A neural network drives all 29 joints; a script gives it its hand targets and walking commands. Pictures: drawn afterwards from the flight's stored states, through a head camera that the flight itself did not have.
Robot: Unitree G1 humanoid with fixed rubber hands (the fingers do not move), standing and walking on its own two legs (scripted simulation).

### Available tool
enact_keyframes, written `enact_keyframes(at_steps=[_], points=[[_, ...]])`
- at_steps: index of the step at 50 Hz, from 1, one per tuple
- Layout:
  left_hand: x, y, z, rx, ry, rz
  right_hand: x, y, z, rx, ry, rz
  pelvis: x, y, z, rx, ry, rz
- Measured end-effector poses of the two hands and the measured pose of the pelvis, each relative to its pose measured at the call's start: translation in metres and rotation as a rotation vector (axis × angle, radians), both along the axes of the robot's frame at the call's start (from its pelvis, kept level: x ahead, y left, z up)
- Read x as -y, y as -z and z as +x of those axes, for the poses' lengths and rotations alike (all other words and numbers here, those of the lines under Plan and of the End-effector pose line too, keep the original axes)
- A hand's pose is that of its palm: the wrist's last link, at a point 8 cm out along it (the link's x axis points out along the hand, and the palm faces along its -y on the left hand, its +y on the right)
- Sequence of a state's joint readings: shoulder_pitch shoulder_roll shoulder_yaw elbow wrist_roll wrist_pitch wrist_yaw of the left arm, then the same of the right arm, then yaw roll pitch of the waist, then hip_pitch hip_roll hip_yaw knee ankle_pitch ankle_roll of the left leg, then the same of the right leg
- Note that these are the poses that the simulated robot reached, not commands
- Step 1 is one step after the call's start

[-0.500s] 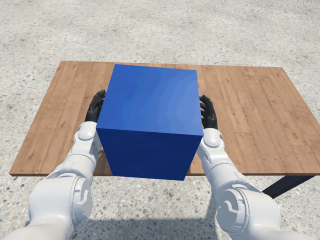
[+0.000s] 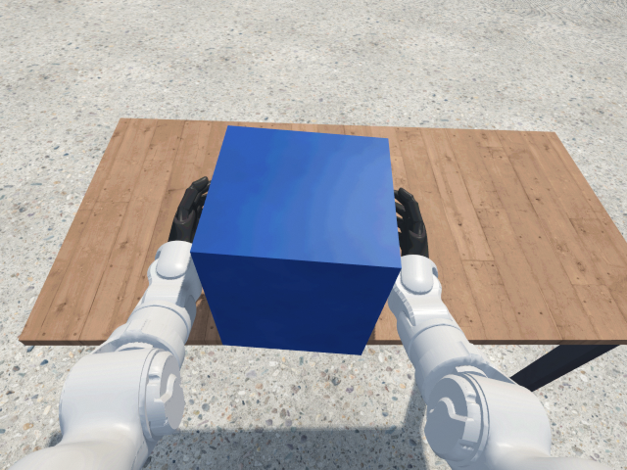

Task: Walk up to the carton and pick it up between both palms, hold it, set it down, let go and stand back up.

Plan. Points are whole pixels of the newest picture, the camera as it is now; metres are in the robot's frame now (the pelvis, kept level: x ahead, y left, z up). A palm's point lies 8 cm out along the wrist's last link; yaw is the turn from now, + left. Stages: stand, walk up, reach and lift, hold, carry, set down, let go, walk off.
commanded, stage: reach and lift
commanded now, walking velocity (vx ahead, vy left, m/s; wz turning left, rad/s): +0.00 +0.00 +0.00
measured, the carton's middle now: (299, 249) +0.41 +0.03 +0.03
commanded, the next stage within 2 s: none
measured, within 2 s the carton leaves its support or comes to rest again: leaves its support in 0.92 s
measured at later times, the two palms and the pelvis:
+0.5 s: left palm (187, 236) +0.41 +0.18 +0.05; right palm (410, 249) +0.40 -0.12 +0.05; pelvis +0.00 +0.00 +0.00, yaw +0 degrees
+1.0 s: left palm (191, 241) +0.40 +0.17 +0.06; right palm (420, 259) +0.38 -0.13 +0.06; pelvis -0.01 +0.00 +0.00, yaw +0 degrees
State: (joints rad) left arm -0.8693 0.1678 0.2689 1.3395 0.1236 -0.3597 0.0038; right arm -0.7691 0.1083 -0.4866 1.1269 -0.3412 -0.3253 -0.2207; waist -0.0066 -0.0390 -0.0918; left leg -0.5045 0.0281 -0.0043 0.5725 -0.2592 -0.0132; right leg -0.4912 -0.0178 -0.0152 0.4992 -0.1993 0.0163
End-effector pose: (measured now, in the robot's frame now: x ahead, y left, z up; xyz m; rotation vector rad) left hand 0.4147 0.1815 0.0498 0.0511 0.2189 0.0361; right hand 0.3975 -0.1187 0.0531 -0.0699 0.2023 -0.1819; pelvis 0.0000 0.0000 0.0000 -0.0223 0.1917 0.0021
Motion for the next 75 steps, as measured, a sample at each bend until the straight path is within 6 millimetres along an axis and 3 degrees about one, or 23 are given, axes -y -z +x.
enact_keyframes(at_steps=[35,58,75], points=[[0.0,0.0,-0.001,0.004,-0.002,-0.001,0.0,0.002,-0.002,0.004,0.015,0.037,0.0,0.0,0.0,0.0,0.0,0.0],[0.016,-0.012,-0.019,0.106,0.003,-0.022,0.015,-0.009,-0.025,0.108,0.032,0.047,0.003,0.0,-0.015,0.021,0.005,-0.004],[0.019,-0.011,-0.017,0.083,-0.012,-0.016,0.018,-0.009,-0.02,0.089,0.026,0.088,0.004,-0.001,-0.012,0.014,0.005,-0.005]])
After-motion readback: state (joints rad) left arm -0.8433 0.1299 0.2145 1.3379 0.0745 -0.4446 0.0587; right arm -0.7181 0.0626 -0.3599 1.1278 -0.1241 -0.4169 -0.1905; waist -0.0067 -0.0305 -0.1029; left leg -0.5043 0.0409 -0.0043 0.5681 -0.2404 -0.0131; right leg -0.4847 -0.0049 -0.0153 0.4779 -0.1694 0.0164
